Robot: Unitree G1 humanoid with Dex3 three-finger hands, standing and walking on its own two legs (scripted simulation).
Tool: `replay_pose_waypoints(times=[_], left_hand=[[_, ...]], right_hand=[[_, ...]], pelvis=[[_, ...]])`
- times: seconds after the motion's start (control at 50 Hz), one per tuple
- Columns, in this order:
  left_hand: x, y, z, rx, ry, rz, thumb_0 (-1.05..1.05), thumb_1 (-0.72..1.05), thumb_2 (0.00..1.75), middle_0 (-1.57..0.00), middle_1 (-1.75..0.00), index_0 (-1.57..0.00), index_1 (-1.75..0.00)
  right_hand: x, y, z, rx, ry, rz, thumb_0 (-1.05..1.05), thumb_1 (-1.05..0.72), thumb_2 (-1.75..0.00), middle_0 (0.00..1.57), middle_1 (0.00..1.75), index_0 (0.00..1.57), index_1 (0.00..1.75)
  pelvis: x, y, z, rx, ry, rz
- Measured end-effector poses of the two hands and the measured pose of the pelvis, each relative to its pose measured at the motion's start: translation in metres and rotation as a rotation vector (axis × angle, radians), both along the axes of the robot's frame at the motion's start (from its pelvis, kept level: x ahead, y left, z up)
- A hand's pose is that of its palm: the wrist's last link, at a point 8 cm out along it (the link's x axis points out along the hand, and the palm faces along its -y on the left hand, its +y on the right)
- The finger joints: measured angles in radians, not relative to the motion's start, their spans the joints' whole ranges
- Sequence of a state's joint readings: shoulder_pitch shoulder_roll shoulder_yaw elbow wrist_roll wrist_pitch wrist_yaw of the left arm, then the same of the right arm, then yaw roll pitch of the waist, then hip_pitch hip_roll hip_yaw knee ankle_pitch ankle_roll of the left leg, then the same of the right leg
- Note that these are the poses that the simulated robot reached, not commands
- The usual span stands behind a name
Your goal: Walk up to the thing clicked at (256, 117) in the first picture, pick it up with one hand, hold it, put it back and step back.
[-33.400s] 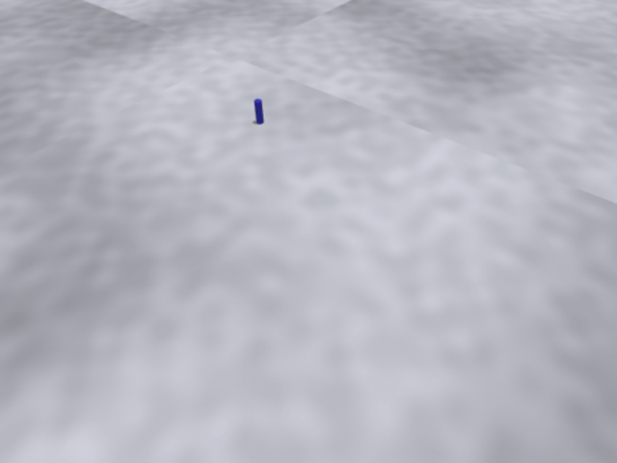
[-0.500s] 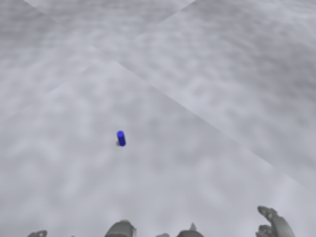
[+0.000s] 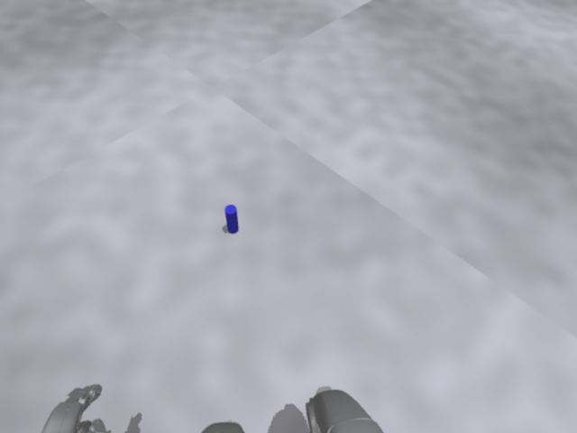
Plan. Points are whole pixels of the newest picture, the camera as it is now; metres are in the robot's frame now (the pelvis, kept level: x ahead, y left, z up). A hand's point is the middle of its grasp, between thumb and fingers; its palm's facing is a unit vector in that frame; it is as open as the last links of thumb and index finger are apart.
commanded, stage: step back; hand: left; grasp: from the side
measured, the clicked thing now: (232, 219) +0.88 +0.18 -0.69
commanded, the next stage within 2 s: stand in 1.48 s
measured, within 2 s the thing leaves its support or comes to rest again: neither
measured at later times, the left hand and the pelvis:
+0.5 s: hand out of the picture -0.09 +0.23 -0.13, palm faces -0.03 -0.90 -0.44, open 7.4 cm; pelvis -0.17 -0.04 +0.00, yaw -2 degrees
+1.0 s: hand out of the picture -0.20 +0.22 -0.13, palm faces +0.07 -0.92 -0.38, open 7.4 cm; pelvis -0.20 -0.05 +0.01, yaw +1 degrees
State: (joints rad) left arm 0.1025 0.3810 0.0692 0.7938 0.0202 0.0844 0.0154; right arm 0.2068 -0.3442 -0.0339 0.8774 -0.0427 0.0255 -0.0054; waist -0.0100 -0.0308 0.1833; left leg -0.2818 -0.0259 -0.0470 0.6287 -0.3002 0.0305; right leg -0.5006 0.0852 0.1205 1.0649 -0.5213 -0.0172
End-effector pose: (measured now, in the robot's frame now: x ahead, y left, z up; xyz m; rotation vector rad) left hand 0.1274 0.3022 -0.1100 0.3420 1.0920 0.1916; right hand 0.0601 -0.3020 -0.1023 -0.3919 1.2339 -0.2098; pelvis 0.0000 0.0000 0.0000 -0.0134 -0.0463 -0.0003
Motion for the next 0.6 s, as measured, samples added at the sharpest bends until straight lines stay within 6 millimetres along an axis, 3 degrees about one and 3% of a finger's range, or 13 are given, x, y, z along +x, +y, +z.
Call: replay_pose_waypoints(times=[0.14,0.26,0.4,0.5,0.6], left_hand=[[-0.071,-0.006,-0.005,-0.005,0.074,-0.007,0.01,0.9,0.9,-0.2,-0.3,-0.2,-0.3],[-0.134,-0.021,-0.012,0.042,0.129,-0.025,0.01,0.9,0.9,-0.2,-0.3,-0.2,-0.3],[-0.206,-0.036,0.016,0.062,0.14,0.009,0.01,0.9,0.9,-0.2,-0.3,-0.21,-0.3],[-0.228,-0.029,0.025,0.089,0.08,0.014,0.01,0.9,0.9,-0.2,-0.3,-0.21,-0.3],[-0.246,-0.014,0.016,0.075,0.007,0.056,0.01,0.9,0.9,-0.2,-0.3,-0.21,-0.3]], right_hand=[[-0.014,-0.019,0.017,-0.035,-0.116,0.004,0.0,-0.9,-0.9,0.21,0.3,0.21,0.3],[-0.037,-0.049,0.001,-0.025,-0.202,0.006,0.0,-0.9,-0.9,0.21,0.3,0.21,0.3],[-0.103,-0.054,-0.006,0.034,-0.142,-0.041,0.0,-0.9,-0.9,0.21,0.3,0.21,0.3],[-0.155,-0.05,-0.016,0.042,-0.063,-0.021,0.0,-0.9,-0.9,0.21,0.3,0.21,0.3],[-0.196,-0.037,-0.023,0.043,0.016,0.011,0.0,-0.9,-0.9,0.21,0.3,0.21,0.3]], pelvis=[[-0.047,-0.011,0.002,-0.004,0.023,-0.057],[-0.1,-0.029,-0.014,-0.003,0.006,-0.1],[-0.142,-0.04,0.002,0.055,0.008,-0.083],[-0.17,-0.04,0.001,0.04,0.022,-0.039],[-0.194,-0.035,-0.007,0.037,0.001,0.024]])
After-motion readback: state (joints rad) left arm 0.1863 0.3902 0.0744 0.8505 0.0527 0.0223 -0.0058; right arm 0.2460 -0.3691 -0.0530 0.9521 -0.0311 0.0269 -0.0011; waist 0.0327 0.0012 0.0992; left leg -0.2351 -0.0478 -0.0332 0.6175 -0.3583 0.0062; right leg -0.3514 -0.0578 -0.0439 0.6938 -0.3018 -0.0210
